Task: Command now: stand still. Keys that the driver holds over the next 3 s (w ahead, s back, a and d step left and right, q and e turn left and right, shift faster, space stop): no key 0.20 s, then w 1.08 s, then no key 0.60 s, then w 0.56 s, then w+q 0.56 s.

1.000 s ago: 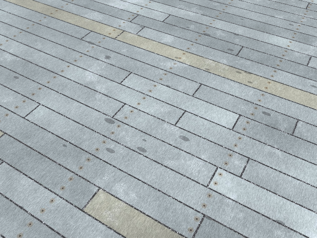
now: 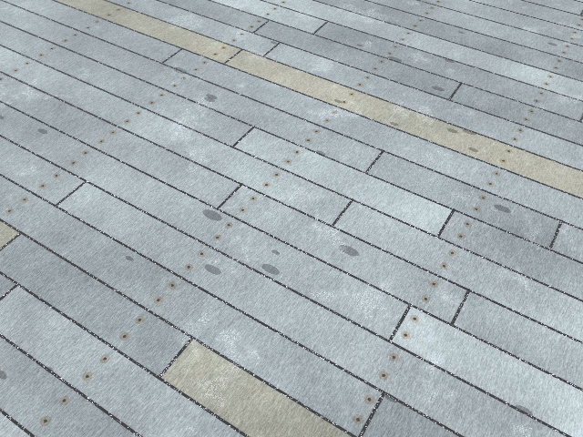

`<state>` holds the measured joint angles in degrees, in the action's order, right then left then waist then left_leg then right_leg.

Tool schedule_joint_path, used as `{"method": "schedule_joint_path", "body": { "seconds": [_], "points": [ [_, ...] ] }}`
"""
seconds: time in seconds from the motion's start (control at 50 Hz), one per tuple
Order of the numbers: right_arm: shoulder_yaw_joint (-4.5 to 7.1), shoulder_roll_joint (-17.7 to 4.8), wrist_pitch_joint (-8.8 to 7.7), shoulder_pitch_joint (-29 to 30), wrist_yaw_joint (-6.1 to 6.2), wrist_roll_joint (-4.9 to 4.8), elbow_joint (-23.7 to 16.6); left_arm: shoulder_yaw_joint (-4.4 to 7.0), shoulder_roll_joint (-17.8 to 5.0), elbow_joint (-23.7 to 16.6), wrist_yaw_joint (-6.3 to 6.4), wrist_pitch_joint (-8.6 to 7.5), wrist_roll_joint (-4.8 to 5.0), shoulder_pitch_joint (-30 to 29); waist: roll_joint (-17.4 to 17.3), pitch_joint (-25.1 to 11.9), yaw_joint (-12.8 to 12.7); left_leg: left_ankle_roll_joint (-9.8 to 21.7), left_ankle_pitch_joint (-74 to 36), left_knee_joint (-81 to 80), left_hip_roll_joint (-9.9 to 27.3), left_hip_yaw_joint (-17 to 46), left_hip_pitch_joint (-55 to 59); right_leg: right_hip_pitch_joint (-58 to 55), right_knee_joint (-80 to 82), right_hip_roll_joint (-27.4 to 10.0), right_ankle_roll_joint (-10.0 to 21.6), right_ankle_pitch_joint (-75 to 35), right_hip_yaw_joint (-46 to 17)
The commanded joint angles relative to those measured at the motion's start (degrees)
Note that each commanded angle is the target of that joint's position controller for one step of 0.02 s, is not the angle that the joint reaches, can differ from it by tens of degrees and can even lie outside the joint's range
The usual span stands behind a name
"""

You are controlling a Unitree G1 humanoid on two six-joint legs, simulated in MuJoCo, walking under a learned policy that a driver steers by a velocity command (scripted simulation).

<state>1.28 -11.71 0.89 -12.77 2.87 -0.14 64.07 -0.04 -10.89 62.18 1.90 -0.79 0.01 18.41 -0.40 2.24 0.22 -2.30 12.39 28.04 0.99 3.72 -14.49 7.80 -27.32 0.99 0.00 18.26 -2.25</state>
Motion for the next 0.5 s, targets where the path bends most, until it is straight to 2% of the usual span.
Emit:
{"method": "schedule_joint_path", "body": {
  "seconds": [0.02,0.2,0.22,0.24,0.26,0.3,0.32,0.34,0.36,0.38,0.4,0.42,0.44,0.46,0.48,0.5],
  "points": [
    [0.78,-5.6,-0.31,-2.5,0.17,-0.01,-1.1,0.85,-5.2,-0.5,0.18,-0.25,0.03,4.7,0.3,1.5,0.0,1.6,-7.4,-3.1,-0.1,-1.0,4.2,7.0,6.2,-1.0,0.5,-7.2,-0.4],
    [0.63,-5.0,-0.36,-3.5,0.20,-0.06,-1.1,0.82,-4.5,-0.1,0.28,-0.27,0.10,5.9,0.3,1.8,-0.1,1.8,-7.3,-2.9,-0.3,-1.0,3.9,7.3,6.0,-1.0,0.4,-7.0,-0.1],
    [0.42,-4.2,-0.31,-4.5,0.22,-0.01,-0.6,0.69,-3.9,0.5,0.35,-0.20,0.09,7.0,0.6,0.4,-0.1,1.8,-1.9,-2.9,-1.0,-1.8,4.6,6.8,6.6,-0.5,0.6,-1.4,0.3],
    [0.45,-4.1,-0.23,-4.6,0.30,-0.19,-0.5,0.91,-4.4,0.6,0.53,-0.03,0.37,7.4,1.3,1.3,-0.2,2.0,6.1,-1.6,-2.4,-3.1,3.4,7.8,7.1,-0.2,1.3,7.2,0.1],
    [0.68,-4.5,-0.30,-4.6,0.38,-0.47,-0.6,1.41,-5.9,0.0,0.78,0.12,0.69,6.9,2.7,2.9,-0.4,2.5,15.4,0.6,-4.0,-4.6,0.7,9.2,7.6,-0.8,2.8,16.8,-1.4],
    [0.68,-4.3,-1.40,-2.7,0.04,-0.44,-2.0,2.24,-8.2,-0.9,0.92,-0.24,1.28,8.1,5.3,7.2,-1.6,3.4,21.3,5.2,-4.1,-5.3,-6.2,11.6,11.4,-5.7,6.5,29.5,-8.7],
    [0.57,-3.5,-2.61,-1.3,-0.69,-0.41,-2.9,2.21,-7.8,-1.3,1.02,-0.59,1.37,9.4,7.7,7.2,-2.4,3.4,18.2,9.5,-4.1,-5.6,-9.3,7.9,13.4,-8.2,8.0,28.5,-11.2],
    [0.41,-2.0,-3.52,-1.4,-1.09,-0.85,-3.6,3.49,-11.7,-1.0,0.76,-1.03,1.57,10.1,13.1,8.1,-2.4,3.5,13.4,15.9,-3.6,-7.3,-12.2,8.0,16.9,-14.7,11.1,32.8,-20.0],
    [0.29,-2.1,-4.48,-0.5,-1.52,-1.27,-4.2,3.87,-12.2,-1.7,0.52,-1.52,1.89,8.6,12.4,10.7,-2.2,4.5,11.6,19.3,-0.7,-5.1,-12.2,11.6,18.8,-18.4,13.3,32.3,-25.6],
    [0.40,-2.4,-5.33,-0.8,-2.02,-1.75,-4.7,3.59,-11.0,-2.8,0.44,-1.90,1.76,5.7,10.7,11.8,-0.5,5.8,12.6,17.2,0.6,-4.4,-11.5,12.6,18.5,-18.7,12.8,28.7,-24.8],
    [0.47,-1.8,-5.82,-4.0,-2.38,-2.05,-3.9,3.24,-9.7,-3.9,0.14,-2.02,2.07,2.7,10.0,11.7,1.9,6.7,13.9,9.5,0.1,-5.7,-5.8,14.3,15.9,-15.7,10.6,24.4,-19.3],
    [0.90,-1.9,-6.21,-9.6,-2.47,-1.90,-1.7,3.20,-9.4,-4.7,-0.11,-1.90,2.33,0.8,7.9,9.9,4.2,6.7,10.2,1.9,-1.8,-7.3,3.7,17.1,11.8,-11.8,8.2,20.5,-14.1],
    [1.70,-3.3,-6.33,-14.7,-2.52,-1.35,0.5,3.09,-9.0,-5.5,-0.20,-2.13,2.27,0.0,3.9,7.9,5.4,6.1,5.9,-1.2,-2.0,-5.2,11.1,19.4,4.3,-7.9,6.4,12.3,-9.0],
    [3.16,-7.8,-6.47,-22.8,-2.37,-1.08,1.8,2.17,-6.0,-6.4,-0.53,-2.89,1.46,-1.0,-8.3,3.2,8.1,8.9,9.3,-9.0,7.8,10.5,19.2,24.1,-16.0,-1.9,3.2,3.4,-0.3],
    [4.22,-14.3,-7.12,-28.8,-3.32,-0.80,1.8,1.62,-2.9,-8.6,-0.23,-4.10,2.02,0.2,-20.7,-0.6,8.1,17.1,19.3,-19.8,19.9,36.9,24.4,34.5,-31.7,3.4,2.2,12.4,1.4],
    [2.76,-10.3,-7.93,-23.0,-3.48,-0.10,0.6,2.02,-4.9,-8.6,-0.42,-5.04,3.09,0.1,-12.5,3.0,4.6,18.8,23.1,-21.0,22.8,41.6,19.8,38.0,-42.3,-0.5,3.6,11.7,-3.8]
  ]
}}
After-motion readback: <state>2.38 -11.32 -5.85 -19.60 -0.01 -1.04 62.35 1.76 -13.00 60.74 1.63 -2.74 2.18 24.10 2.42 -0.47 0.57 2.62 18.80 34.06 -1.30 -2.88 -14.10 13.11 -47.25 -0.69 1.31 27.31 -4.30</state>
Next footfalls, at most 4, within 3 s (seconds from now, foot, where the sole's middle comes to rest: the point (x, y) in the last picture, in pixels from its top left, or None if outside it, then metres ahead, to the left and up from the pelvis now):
0.92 right None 0.45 -0.11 -0.77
1.44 left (260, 329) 0.78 0.11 -0.77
1.80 right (356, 351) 0.72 -0.13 -0.77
2.60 right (346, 223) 1.14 -0.13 -0.77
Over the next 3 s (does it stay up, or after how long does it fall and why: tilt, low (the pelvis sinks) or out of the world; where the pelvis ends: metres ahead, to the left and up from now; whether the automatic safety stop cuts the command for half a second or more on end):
stays up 1.15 -0.02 0.01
